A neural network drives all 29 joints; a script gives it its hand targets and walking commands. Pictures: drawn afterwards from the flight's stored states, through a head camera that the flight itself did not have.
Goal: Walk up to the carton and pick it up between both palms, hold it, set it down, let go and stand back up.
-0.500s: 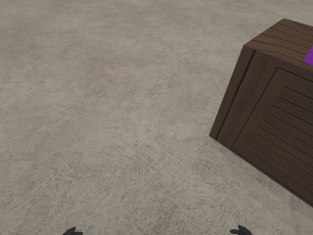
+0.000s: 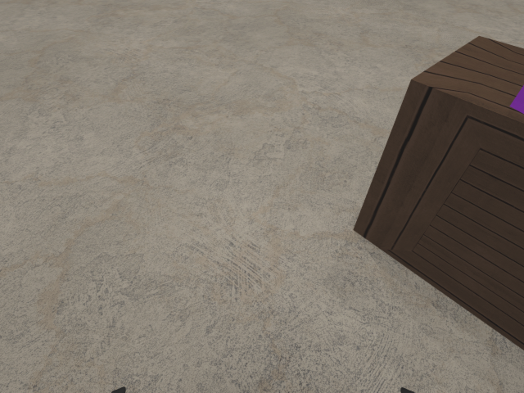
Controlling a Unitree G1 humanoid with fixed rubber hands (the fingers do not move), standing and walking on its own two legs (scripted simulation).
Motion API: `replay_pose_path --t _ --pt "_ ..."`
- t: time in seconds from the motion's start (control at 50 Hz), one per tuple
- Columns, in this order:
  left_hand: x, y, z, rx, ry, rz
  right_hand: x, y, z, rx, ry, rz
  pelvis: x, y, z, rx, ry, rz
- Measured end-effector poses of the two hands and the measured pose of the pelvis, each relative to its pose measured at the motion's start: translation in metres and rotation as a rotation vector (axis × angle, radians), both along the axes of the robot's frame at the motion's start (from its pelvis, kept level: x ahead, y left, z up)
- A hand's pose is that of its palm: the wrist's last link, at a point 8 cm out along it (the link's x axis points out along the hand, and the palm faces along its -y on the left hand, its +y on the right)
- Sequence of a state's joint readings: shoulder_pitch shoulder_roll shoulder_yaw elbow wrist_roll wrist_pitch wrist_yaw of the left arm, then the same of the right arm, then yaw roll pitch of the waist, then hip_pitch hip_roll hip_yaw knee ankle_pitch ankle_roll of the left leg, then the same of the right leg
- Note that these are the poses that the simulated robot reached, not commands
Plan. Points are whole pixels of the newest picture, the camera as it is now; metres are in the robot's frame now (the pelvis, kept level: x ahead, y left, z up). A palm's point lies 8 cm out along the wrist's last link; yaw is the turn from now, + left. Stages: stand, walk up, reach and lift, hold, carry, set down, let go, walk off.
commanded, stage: stand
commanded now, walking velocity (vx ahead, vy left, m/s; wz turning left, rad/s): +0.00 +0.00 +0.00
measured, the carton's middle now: out of the picture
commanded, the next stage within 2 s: none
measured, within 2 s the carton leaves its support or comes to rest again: neither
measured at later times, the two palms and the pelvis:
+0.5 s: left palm out of the picture +0.06 +0.25 -0.11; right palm out of the picture +0.08 -0.24 -0.11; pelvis -0.01 +0.00 +0.00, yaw +1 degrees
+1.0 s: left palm out of the picture +0.05 +0.24 -0.11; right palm out of the picture +0.07 -0.25 -0.11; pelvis -0.01 -0.01 +0.00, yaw +2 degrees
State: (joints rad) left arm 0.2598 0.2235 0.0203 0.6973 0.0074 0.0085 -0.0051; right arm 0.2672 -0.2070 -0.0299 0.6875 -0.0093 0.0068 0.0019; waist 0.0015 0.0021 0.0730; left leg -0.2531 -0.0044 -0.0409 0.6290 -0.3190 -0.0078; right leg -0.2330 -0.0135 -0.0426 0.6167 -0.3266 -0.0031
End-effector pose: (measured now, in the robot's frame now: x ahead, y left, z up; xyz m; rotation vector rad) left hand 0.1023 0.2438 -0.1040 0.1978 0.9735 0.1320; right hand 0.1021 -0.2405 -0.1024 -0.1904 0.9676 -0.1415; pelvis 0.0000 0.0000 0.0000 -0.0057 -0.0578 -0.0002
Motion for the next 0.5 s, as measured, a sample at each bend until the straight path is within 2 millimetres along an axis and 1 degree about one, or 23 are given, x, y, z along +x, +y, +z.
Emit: replay_pose_path --t 0.28,0.5 --pt "-0.023 0.002 -0.003 0.001 0.041 0.019 -0.014 -0.001 -0.002 -0.001 0.03 0.006 -0.006 -0.001 0.002 -0.001 0.0 0.01" --pt "-0.037 0.002 -0.005 0.004 0.067 0.031 -0.023 -0.002 -0.004 -0.001 0.056 0.012 -0.01 -0.003 0.002 -0.002 0.002 0.018"
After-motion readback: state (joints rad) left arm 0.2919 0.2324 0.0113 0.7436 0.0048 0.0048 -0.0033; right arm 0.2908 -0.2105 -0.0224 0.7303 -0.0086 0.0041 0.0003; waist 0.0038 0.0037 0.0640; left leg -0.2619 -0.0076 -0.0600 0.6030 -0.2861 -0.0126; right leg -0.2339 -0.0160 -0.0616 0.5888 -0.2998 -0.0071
